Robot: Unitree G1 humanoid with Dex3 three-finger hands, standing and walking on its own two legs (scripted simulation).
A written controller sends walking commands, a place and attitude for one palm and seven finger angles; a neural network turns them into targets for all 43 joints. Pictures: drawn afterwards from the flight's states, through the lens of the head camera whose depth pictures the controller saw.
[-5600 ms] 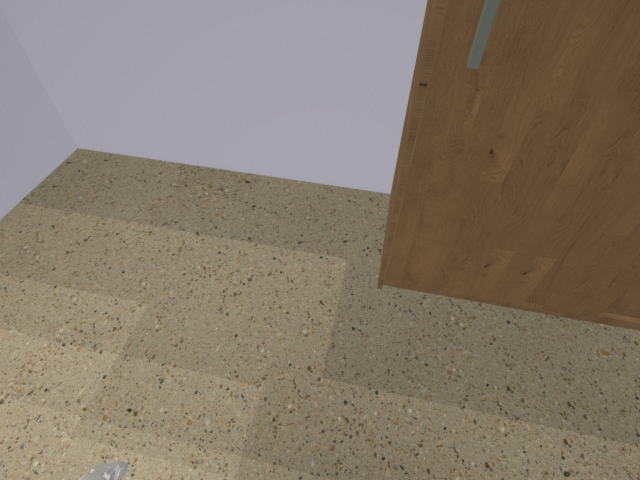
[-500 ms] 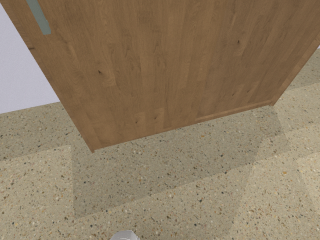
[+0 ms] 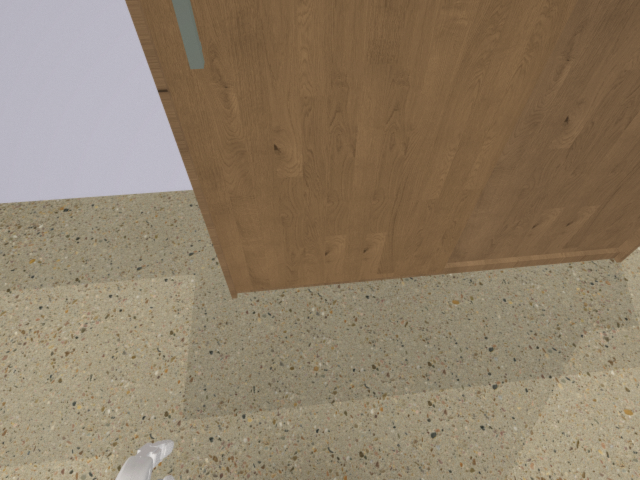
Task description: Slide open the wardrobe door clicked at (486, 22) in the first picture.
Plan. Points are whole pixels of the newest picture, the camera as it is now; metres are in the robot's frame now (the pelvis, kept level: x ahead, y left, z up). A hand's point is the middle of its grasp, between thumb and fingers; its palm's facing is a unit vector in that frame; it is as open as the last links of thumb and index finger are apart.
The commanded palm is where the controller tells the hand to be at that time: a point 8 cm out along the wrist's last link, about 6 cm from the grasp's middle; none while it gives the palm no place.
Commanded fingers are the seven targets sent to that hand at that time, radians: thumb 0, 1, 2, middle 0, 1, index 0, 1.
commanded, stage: turn to face it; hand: left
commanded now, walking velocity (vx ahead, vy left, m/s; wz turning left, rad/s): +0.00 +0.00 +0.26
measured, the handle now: out of the picture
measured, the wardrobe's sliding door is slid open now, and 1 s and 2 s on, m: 0.00 0.00 0.00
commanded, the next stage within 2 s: take the last steps up to it in 0.10 s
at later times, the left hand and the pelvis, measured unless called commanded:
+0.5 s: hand out of the picture -0.05 +0.20 -0.18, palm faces +0.24 -0.95 -0.21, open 7.3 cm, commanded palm none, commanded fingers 0.00 0.90 0.90 -0.20 -0.30 -0.20 -0.30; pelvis +0.02 +0.02 -0.01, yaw +9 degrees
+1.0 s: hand (186, 384) +0.27 +0.23 -0.18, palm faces +0.07 -0.98 -0.19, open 7.3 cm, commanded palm none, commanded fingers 0.00 0.90 0.90 -0.20 -0.30 -0.20 -0.30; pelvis +0.18 +0.04 -0.02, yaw +7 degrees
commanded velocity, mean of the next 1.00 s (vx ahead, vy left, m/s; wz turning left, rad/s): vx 0.22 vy -0.02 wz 0.05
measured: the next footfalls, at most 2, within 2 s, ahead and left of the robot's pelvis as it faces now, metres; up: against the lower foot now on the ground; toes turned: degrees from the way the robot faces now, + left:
right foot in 0.06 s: +0.03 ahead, -0.13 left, +0.00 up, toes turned -2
left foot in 0.50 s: +0.04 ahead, +0.14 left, +0.00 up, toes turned +15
